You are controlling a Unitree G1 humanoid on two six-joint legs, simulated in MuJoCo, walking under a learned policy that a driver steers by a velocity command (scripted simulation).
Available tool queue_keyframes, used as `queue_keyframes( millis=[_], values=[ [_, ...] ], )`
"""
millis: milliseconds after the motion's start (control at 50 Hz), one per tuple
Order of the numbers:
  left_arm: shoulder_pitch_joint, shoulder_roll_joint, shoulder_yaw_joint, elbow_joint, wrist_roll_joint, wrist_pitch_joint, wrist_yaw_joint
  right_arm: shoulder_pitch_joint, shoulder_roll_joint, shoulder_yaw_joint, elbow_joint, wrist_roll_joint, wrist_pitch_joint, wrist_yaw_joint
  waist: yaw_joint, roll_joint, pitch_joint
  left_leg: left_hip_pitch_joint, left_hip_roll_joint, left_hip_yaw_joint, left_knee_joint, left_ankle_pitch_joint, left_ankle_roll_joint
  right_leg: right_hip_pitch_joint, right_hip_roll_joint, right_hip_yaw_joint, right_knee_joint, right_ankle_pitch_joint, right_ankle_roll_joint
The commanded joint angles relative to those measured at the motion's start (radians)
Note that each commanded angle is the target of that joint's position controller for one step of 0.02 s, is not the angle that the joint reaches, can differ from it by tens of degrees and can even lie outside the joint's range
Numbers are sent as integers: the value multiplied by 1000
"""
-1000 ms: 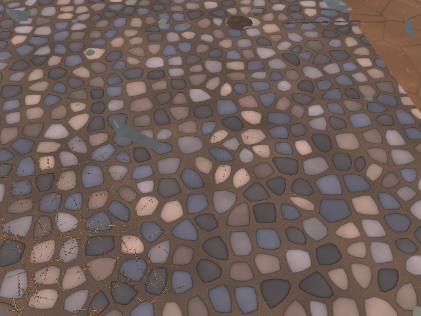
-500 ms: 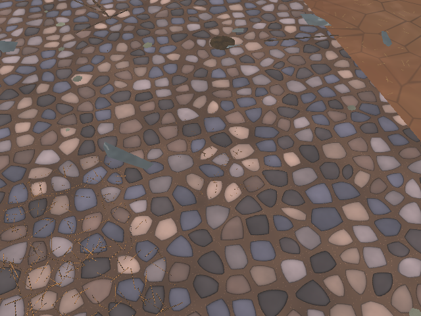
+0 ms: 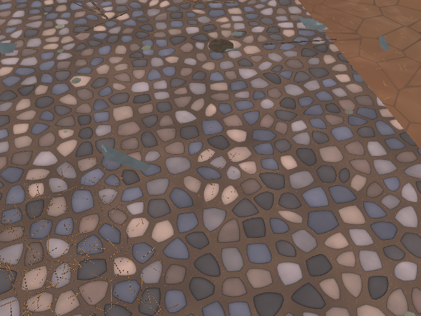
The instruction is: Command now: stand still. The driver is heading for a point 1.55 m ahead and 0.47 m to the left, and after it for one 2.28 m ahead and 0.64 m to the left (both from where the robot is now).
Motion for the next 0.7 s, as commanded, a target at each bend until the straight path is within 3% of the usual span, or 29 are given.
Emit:
queue_keyframes(
  millis=[20, 180, 200, 220, 240, 260, 280, 300, 340, 380, 420, 440, 460, 480, 500, 520, 540, 560, 600, 660, 700],
  values=[
    [38, 93, 13, -6, 0, -7, 4, 29, -94, -12, -6, 0, -7, -5, 1, -7, 16, 42, 91, -85, -42, 99, 30, -90, -114, 92, -76, 128, -26],
    [67, 69, 9, 28, 0, -8, 8, 46, -71, -6, 26, 0, -8, -10, 2, -3, 22, 35, 91, -83, -36, 105, 31, -91, -112, 85, -68, 140, -25],
    [91, 76, 13, 34, 2, -6, 7, 60, -71, -7, 29, -2, -6, -9, 7, -11, -19, 41, 62, -64, -20, -76, 39, -81, -94, 83, -79, -62, -38],
    [100, 114, 29, 28, 4, 2, 4, 57, -95, -19, 18, -5, 0, -5, 14, -37, -6, -11, 19, -39, 39, -348, 60, -105, -79, 104, -71, -364, -70],
    [126, 141, 42, 21, 10, 8, -3, 20, -112, -27, -7, -15, 5, 4, 36, -56, 60, -140, 9, -52, 86, -519, 74, -132, -111, 182, -104, -597, -110],
    [165, 155, 52, 22, 9, 8, -6, -45, -79, -20, -48, -21, 1, 16, 66, -115, 123, -260, -9, -16, 173, -500, 66, -113, -184, 303, -167, -715, -158],
    [184, 154, 59, 25, 3, 2, -4, -131, -34, -9, -98, -19, -11, 24, 86, -180, 181, -372, -13, 71, 299, -293, 46, -73, -282, 416, -255, -695, -200],
    [190, 147, 66, 24, 11, -9, -6, -177, -53, -16, -125, -25, -25, 28, 99, -173, 189, -440, 32, 60, 407, -225, 39, -52, -351, 479, -299, -593, -229],
    [135, 155, 78, -7, 17, -38, -11, -154, -88, -33, -143, -25, -53, 45, 52, -98, 116, -481, 78, 23, 459, -187, 35, 22, -347, 425, -281, -417, -221],
    [60, 159, 87, -39, 3, -61, -14, -105, -86, -41, -151, -11, -70, 59, 2, -120, 67, -315, 72, 45, 340, -167, 45, -51, -277, 284, -270, -327, -178],
    [4, 169, 95, -58, -3, -68, -18, 8, -64, -45, -134, 0, -68, 59, -62, -154, 77, -29, 32, 122, 185, -169, 57, -254, -229, 186, -226, -350, -163],
    [-16, 161, 97, -64, -2, -68, -20, 114, -61, -52, -99, 3, -67, 52, -112, -98, 84, 139, -3, 172, 110, -110, 55, -369, -201, 150, -146, -361, -160],
    [-24, 140, 92, -75, 9, -74, -23, 248, -89, -68, -53, 0, -72, 39, -163, 11, 49, 333, -28, 169, 90, -155, 52, -489, -150, 105, 29, -290, -152],
    [-62, 77, 75, -107, 20, -88, -31, 408, -159, -88, -20, -24, -88, 25, -230, 245, -15, 461, 176, -129, -47, -397, 78, -606, -41, -35, 441, -186, -120],
    [-79, 2, 59, -173, 13, -102, -44, 440, -203, -84, -18, -33, -93, 26, -174, 376, -42, 451, 391, -674, -271, -758, 161, -810, 55, -25, 712, -252, -107],
    [-107, 41, 63, -194, 26, -102, -57, 283, -178, -76, -53, -30, -88, 23, -91, 218, 44, 319, 439, -732, -301, -831, 203, -878, -49, 36, 851, -132, -119],
    [-137, 77, 69, -201, 28, -103, -73, 169, -151, -69, -100, -23, -96, 29, -48, 77, 72, 232, 403, -605, -266, -704, 196, -864, -115, 27, 866, -6, -110],
    [-107, 83, 72, -186, 32, -103, -85, 134, -141, -66, -113, -18, -107, 35, -16, 26, 42, 184, 340, -470, -266, -577, 179, -789, -147, 20, 824, 53, -87],
    [-78, 78, 73, -176, 48, -83, -100, 147, -110, -53, -107, -13, -125, 30, 12, 54, 31, 125, 263, -323, -311, -440, 158, -711, -166, -20, 786, 96, -44],
    [-181, 68, 66, -221, 35, -55, -103, 239, -95, -48, -77, -7, -138, 30, -7, 45, 99, 132, 213, -203, -345, -254, 165, -791, -163, -77, 737, 169, -19],
    [-290, 66, 62, -267, 32, -51, -102, 287, -86, -44, -73, -4, -142, 33, -32, 31, 128, 129, 193, -142, -373, -129, 174, -799, -150, -115, 633, 207, -8]
  ],
)
Keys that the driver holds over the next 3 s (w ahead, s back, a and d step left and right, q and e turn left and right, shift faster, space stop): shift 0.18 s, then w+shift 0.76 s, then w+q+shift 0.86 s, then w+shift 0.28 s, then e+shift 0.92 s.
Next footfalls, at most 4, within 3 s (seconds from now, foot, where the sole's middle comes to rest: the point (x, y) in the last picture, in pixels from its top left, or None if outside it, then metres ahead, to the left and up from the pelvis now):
0.94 right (229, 302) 0.57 -0.03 -0.78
1.40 left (181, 197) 0.99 0.14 -0.78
1.82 right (176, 118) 1.45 0.18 -0.78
2.24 left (87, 104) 1.56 0.62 -0.78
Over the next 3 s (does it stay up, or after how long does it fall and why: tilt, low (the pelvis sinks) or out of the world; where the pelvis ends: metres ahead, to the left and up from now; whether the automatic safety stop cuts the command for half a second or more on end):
stays up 1.66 0.54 -0.01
